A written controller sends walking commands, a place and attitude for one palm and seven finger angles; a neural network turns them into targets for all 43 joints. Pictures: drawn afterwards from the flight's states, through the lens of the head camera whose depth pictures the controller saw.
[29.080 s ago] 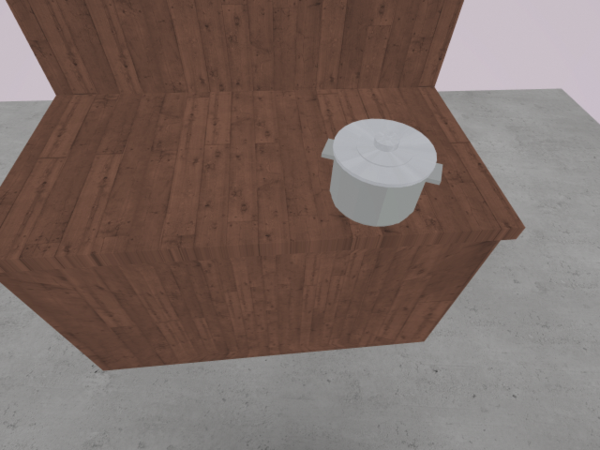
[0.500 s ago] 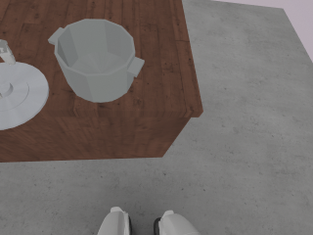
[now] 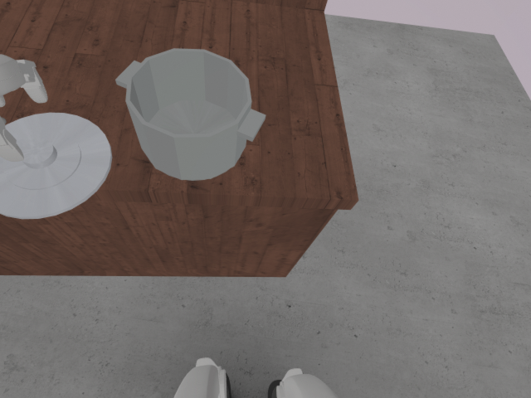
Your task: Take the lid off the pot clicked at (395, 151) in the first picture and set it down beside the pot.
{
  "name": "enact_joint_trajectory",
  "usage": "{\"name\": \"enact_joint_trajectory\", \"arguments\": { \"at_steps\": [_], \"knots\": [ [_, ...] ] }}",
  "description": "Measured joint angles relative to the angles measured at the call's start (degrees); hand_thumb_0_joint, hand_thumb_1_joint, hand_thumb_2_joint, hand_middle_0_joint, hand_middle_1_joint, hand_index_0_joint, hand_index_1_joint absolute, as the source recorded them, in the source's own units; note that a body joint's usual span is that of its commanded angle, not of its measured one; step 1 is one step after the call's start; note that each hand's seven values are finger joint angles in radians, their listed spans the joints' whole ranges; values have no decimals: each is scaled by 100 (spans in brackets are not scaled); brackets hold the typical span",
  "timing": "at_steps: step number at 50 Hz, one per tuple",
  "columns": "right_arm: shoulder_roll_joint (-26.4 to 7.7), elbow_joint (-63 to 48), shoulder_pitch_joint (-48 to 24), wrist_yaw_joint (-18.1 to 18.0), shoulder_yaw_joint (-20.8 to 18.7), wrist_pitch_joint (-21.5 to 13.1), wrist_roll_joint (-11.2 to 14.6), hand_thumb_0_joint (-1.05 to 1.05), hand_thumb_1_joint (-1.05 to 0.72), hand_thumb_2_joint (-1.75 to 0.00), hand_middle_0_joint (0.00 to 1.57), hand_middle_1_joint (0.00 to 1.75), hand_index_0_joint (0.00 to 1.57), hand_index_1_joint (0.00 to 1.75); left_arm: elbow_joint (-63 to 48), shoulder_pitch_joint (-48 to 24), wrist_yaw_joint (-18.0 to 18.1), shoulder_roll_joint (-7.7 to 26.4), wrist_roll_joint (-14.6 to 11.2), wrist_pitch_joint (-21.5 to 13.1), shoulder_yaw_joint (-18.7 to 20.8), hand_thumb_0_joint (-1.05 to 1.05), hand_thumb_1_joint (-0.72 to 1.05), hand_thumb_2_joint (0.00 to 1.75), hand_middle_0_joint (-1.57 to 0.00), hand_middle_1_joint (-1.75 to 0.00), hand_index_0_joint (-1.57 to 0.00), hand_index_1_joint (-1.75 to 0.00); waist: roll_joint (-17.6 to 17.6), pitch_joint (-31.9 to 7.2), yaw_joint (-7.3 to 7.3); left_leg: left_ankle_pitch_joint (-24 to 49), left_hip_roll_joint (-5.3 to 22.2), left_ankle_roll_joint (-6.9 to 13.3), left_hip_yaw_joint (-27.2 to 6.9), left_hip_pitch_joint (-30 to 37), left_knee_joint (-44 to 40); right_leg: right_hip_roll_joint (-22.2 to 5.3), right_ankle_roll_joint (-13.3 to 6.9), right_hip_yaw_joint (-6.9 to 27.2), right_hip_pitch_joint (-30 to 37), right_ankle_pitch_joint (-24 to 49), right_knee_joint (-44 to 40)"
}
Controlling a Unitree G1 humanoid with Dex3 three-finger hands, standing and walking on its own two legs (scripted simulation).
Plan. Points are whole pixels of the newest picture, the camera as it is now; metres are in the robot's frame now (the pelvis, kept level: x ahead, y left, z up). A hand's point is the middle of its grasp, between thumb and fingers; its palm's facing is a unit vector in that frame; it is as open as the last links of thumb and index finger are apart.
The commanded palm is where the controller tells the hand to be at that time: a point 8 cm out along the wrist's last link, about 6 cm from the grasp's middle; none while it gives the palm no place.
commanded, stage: raise the empty hand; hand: left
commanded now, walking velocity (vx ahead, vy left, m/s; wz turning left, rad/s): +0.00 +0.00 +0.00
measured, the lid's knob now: (38, 153) +0.49 +0.33 -0.01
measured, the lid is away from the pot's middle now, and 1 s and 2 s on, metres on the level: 0.24 0.24 0.24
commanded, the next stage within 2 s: draw the hand back to the body in 0.94 s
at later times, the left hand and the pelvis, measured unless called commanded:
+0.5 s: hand out of the picture +0.50 +0.32 +0.13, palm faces -0.41 -0.11 -0.91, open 11.0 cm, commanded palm +0.54 +0.31 +0.19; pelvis +0.00 +0.00 +0.01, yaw +0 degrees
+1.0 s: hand out of the picture +0.48 +0.33 +0.17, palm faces -0.40 -0.14 -0.91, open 11.0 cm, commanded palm +0.53 +0.32 +0.23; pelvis +0.01 -0.01 +0.02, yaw +1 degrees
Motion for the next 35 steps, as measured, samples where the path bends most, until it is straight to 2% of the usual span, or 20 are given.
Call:
{"name": "enact_joint_trajectory", "arguments": {
  "at_steps": [9, 20, 25, 35],
  "knots": [
    [8, 63, 121, 8, -13, -16, 15, 0, -91, -89, 21, 30, 20, 30, 31, -122, -70, -79, -14, 9, -6, 0, 10, 41, -30, -98, -29, -99, 22, -15, 1, 50, -35, 37, 51, 194, -153, -37, -6, 53, 176, 49, -131],
    [-20, 120, 269, 50, -75, -68, 11, 0, -91, -89, 21, 30, 20, 30, 93, -354, -119, -187, -1, 178, -127, 0, 10, 41, -30, -99, -29, -99, 49, -26, 27, 129, -76, 50, 87, 423, -377, -76, -32, 98, 384, 118, -323],
    [-32, 102, 277, 52, -70, -85, 28, 0, -91, -89, 21, 30, 20, 30, 154, -412, -147, -131, 24, 243, -105, 0, 10, 41, -30, -99, -29, -99, 25, -53, 0, 141, -72, 42, 113, 541, -459, -76, -7, 132, 485, 136, -390],
    [-55, 100, 252, 59, -80, -122, 61, 0, -91, -89, 21, 30, 20, 30, 127, -484, -342, -84, -22, 346, -207, 0, 10, 41, -30, -99, -29, -99, 9, -43, 56, 171, -76, 2, 89, 761, -603, -75, -2, 122, 709, 167, -540]
  ]
}}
